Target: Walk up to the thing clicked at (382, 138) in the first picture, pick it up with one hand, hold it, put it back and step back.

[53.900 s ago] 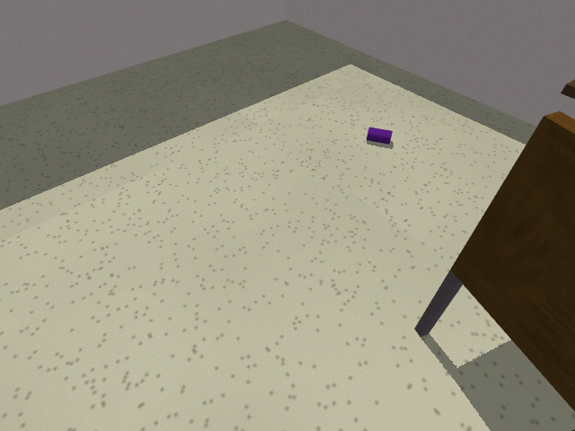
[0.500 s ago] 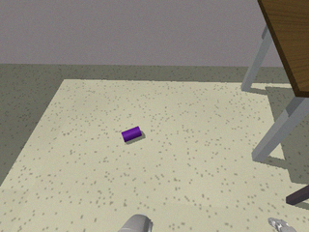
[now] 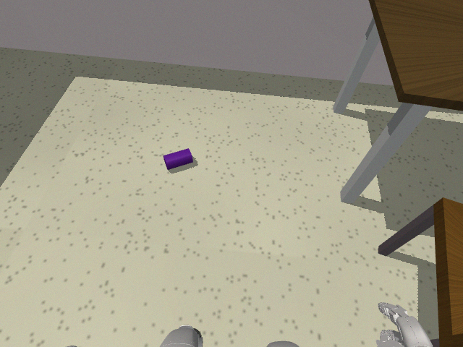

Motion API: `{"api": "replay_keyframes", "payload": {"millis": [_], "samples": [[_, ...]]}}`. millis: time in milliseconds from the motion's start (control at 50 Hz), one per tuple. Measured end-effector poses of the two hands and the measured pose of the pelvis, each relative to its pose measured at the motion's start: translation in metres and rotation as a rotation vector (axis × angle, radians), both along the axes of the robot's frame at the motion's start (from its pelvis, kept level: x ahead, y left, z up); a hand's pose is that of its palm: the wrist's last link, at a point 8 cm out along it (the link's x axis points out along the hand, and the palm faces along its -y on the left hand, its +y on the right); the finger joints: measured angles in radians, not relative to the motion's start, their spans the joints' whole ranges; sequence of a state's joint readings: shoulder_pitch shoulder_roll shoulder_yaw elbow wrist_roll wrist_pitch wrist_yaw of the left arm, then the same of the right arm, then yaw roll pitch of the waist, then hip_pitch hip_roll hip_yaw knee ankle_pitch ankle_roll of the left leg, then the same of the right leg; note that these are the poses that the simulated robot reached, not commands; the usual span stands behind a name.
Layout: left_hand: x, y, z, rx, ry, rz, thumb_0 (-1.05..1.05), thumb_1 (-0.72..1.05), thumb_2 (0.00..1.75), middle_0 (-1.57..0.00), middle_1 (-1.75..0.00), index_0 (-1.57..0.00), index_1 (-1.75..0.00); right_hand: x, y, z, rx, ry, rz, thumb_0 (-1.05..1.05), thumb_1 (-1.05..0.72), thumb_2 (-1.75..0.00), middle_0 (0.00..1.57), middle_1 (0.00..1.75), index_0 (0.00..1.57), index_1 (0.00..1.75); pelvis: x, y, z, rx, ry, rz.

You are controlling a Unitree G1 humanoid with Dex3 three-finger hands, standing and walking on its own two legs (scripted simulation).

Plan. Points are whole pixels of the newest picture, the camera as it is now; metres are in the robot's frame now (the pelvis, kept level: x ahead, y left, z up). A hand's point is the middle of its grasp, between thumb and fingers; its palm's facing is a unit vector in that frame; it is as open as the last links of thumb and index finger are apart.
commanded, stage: step back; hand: left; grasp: from above
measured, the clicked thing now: (178, 159) +1.02 +0.29 -0.72
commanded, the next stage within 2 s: stand in 1.20 s
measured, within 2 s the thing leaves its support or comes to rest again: neither
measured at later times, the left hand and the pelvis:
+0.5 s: hand out of the picture -0.05 +0.27 -0.14, palm faces +0.09 -0.91 -0.40, open 7.4 cm; pelvis -0.08 -0.01 +0.00, yaw +5 degrees
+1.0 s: hand out of the picture +0.01 +0.24 -0.14, palm faces +0.12 -0.91 -0.39, open 7.4 cm; pelvis -0.03 -0.03 +0.00, yaw +7 degrees
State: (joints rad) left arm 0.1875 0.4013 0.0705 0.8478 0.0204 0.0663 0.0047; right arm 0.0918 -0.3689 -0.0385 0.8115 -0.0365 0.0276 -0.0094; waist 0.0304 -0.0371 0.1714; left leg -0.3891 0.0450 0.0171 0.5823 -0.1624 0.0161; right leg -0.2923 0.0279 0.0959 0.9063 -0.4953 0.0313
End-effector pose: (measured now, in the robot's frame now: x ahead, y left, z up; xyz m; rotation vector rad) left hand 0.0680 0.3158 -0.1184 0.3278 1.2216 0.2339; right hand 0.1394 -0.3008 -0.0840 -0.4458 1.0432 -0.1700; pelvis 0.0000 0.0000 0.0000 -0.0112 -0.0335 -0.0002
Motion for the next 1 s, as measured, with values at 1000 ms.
{"api": "replay_keyframes", "payload": {"millis": [1000], "samples": [[-0.068,-0.037,0.019,0.027,-0.07,0.106,0.01,0.9,0.9,-0.21,-0.3,-0.21,-0.31,-0.069,-0.028,-0.04,0.075,0.17,0.027,0.0,-0.91,-0.9,0.2,0.3,0.2,0.3,-0.034,-0.032,0.0,0.008,0.006,0.125]]}}
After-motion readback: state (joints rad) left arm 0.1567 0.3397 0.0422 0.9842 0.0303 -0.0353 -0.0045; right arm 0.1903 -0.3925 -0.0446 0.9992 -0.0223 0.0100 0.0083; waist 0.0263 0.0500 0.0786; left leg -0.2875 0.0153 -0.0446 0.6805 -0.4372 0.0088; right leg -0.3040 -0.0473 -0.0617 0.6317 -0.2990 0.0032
